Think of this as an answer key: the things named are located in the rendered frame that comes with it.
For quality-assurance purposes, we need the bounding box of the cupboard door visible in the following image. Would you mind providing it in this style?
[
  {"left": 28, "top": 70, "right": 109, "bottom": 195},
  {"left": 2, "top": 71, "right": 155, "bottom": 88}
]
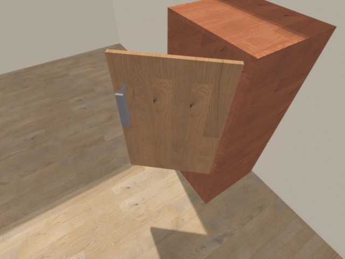
[{"left": 105, "top": 49, "right": 244, "bottom": 174}]

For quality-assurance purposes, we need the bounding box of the handle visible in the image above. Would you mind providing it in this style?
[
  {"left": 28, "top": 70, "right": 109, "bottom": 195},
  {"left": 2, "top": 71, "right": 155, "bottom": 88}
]
[{"left": 115, "top": 83, "right": 131, "bottom": 126}]

